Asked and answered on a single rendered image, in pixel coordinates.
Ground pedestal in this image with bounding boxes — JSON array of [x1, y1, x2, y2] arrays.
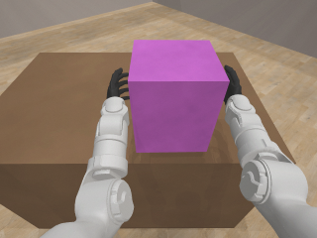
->
[[0, 52, 296, 229]]

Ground right robot upper arm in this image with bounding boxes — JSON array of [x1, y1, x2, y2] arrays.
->
[[239, 158, 317, 238]]

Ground robot right hand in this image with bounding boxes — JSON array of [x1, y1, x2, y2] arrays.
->
[[223, 65, 243, 105]]

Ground left robot upper arm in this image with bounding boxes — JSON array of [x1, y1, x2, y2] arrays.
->
[[40, 178, 134, 238]]

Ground robot left forearm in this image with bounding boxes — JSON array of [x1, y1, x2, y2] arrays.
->
[[74, 96, 130, 215]]

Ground robot right forearm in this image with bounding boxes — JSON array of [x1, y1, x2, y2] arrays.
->
[[225, 94, 308, 195]]

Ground robot left hand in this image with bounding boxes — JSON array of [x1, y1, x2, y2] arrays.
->
[[106, 67, 130, 101]]

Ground carton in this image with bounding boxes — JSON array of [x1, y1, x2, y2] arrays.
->
[[128, 40, 230, 153]]

